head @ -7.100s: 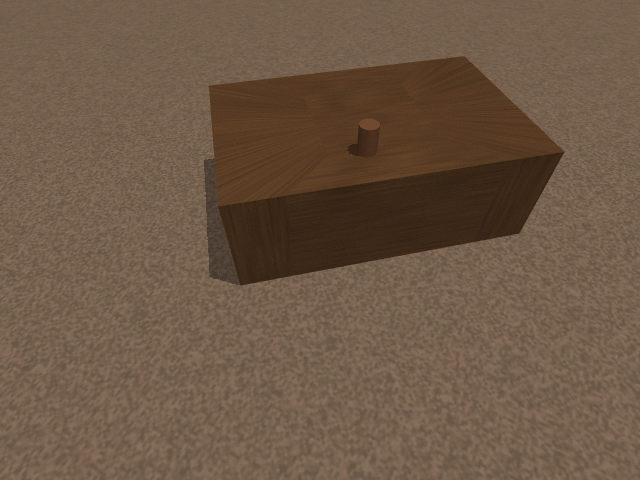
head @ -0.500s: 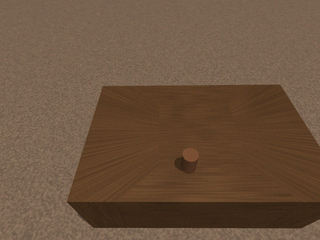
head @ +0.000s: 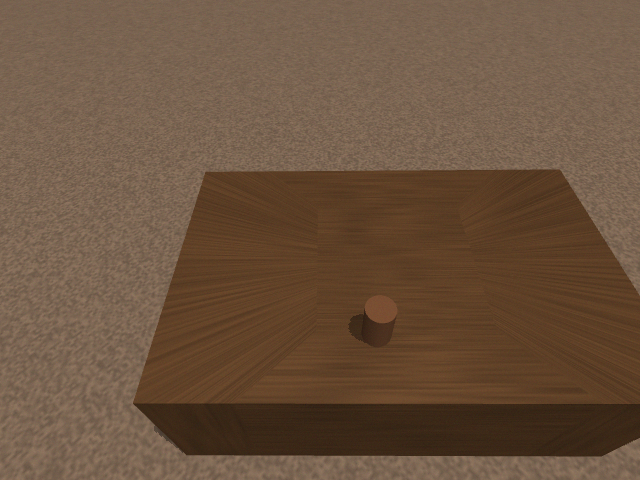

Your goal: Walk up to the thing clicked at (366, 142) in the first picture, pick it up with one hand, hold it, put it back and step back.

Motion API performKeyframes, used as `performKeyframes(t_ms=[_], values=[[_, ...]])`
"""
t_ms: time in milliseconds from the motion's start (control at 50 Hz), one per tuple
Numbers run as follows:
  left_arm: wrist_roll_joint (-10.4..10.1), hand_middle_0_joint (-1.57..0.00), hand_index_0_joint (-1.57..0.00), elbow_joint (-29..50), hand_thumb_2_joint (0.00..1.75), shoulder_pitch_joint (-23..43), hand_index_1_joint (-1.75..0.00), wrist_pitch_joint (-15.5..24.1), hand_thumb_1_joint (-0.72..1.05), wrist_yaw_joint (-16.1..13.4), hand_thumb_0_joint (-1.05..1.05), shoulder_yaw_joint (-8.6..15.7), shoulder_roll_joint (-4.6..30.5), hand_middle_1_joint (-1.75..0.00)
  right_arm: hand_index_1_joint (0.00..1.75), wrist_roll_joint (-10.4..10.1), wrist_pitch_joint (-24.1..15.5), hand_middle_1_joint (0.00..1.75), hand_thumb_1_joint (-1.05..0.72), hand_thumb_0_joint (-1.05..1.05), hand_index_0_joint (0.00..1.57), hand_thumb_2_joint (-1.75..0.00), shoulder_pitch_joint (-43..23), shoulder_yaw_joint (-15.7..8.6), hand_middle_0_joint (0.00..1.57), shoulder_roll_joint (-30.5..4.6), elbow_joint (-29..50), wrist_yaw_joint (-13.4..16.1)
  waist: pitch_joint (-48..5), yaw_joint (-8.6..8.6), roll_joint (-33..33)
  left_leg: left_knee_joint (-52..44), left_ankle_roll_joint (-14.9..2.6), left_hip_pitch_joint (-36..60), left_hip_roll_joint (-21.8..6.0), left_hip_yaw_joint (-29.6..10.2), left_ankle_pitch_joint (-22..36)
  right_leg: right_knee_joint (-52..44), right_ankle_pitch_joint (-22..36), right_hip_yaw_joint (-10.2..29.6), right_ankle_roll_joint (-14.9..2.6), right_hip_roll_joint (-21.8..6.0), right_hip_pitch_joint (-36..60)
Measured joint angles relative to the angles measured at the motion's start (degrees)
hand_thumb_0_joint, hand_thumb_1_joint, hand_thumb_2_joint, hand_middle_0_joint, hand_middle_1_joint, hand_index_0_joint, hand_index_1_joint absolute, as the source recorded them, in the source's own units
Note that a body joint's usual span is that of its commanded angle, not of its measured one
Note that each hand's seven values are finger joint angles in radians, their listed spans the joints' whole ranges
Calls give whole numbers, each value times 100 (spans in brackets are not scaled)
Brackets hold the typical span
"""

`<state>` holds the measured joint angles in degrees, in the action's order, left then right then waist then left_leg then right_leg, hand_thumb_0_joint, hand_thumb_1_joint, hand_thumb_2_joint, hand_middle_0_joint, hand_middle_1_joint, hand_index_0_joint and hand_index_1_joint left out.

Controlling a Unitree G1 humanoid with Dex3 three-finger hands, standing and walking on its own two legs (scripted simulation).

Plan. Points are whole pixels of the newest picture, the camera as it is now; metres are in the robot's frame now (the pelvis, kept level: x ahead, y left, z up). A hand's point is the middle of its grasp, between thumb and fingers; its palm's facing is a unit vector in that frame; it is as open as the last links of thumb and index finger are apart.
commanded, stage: stand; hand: right
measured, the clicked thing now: (378, 321) +0.50 -0.11 -0.31
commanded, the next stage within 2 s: go down in 0.12 s
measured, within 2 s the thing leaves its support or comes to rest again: neither
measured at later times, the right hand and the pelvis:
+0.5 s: hand out of the picture +0.16 -0.24 -0.15, palm faces +0.05 +0.95 -0.31, open 11.8 cm; pelvis -0.02 +0.00 -0.02, yaw +1 degrees
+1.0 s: hand out of the picture +0.16 -0.25 -0.15, palm faces +0.06 +0.95 -0.31, open 17.2 cm; pelvis +0.00 +0.01 -0.04, yaw +1 degrees
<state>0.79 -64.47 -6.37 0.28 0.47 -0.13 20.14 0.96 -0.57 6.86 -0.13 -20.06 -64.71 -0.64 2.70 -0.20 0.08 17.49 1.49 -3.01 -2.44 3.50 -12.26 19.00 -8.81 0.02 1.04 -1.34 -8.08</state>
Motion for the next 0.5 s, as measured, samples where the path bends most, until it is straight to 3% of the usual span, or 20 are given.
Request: performKeyframes(t_ms=[240, 300, 400, 500], values=[[4, -20, -20, 11, 90, -30, -30, 3, 91, -8, 0, -1, 17, -30, 30, 4, 2, 30, -90, 0, 20, -89, 6, -4, 20, 1, 10, -5, -2, 3, 19, 9, 1, -18, -2, -11, -4, -1, -2, -10, -1, 1, -10], [-290, -16, -17, 607, 86, -18, -26, 198, 86, -115, 1, 85, -12, -26, 26, -242, -21, 26, -86, 1, 17, -85, 35, 3, 17, 82, 643, 85, 91, -8, -47, 451, -10, -413, 6, -75, -153, 392, -148, -56, -10, -25, -358], [-431, -9, -9, 1402, 66, 334, -16, 444, 67, -264, 1, 405, -155, -15, 16, -304, 183, 16, -66, 1, 10, -65, -615, -250, 11, 257, 811, 130, 105, 74, -147, 1053, -6, -1097, -11, -70, -330, 920, -274, -25, -18, -21, -1022], [-250, -6, -5, 1844, 42, 346, -9, 425, 41, -238, 0, 612, -297, -9, 9, -86, 755, 9, -41, 0, 7, -40, -1020, -592, 9, 189, 943, -47, -196, 80, -98, 1466, -37, -1608, 12, -81, -490, 1298, -413, -16, -1, -55, -1515]])
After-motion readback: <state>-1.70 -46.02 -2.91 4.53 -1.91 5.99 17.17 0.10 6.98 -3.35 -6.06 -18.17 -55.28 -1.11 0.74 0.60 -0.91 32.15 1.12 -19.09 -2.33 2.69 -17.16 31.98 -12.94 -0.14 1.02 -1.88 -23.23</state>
